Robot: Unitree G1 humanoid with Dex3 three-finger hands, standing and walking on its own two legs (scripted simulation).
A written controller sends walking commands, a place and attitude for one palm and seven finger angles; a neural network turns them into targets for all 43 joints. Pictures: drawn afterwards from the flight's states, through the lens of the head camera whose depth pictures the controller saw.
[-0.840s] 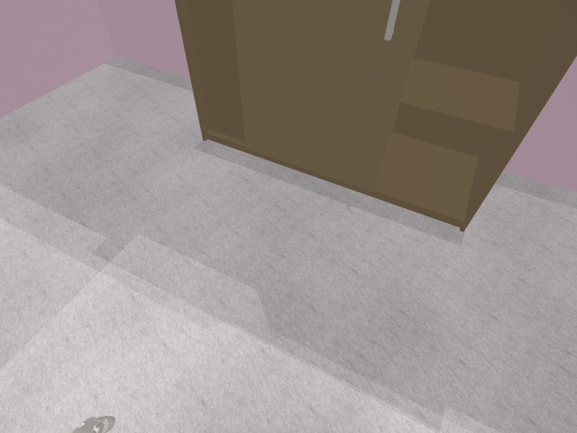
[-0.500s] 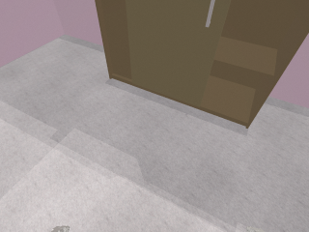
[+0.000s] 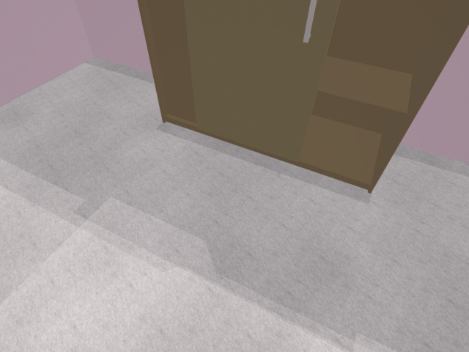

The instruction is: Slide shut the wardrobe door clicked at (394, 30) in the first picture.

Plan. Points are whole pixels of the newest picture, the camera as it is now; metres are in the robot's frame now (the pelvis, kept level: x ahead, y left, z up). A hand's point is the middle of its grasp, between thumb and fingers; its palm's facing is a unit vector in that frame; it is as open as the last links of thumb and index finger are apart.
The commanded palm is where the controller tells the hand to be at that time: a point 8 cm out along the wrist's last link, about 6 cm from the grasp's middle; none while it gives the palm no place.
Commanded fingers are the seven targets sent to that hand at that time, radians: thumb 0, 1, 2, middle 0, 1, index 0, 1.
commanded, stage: look at it before walking up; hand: left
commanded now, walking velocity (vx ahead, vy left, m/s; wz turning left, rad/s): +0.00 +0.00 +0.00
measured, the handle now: (312, 13) +1.31 -0.24 +0.10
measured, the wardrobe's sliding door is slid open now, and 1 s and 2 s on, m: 0.42 0.42 0.42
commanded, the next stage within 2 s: walk to a spot facing it in 0.60 s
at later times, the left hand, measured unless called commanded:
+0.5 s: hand out of the picture +0.05 +0.24 -0.16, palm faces -0.04 -0.94 -0.33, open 7.4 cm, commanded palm none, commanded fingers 0.00 0.90 0.90 -0.20 -0.30 -0.20 -0.30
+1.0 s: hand out of the picture +0.02 +0.21 -0.19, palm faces +0.00 -0.98 -0.18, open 7.4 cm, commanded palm none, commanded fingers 0.00 0.90 0.90 -0.20 -0.30 -0.20 -0.30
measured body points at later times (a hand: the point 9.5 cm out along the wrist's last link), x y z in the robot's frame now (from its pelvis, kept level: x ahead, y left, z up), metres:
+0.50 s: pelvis -0.01 +0.00 +0.00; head -0.01 +0.00 +0.45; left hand +0.06 +0.29 -0.13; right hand +0.06 -0.30 -0.13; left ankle -0.01 +0.13 -0.74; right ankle -0.01 -0.12 -0.74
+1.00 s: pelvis +0.04 +0.02 -0.01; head +0.03 +0.03 +0.44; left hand +0.03 +0.26 -0.18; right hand +0.04 -0.24 -0.16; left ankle -0.01 +0.13 -0.74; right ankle -0.01 -0.12 -0.74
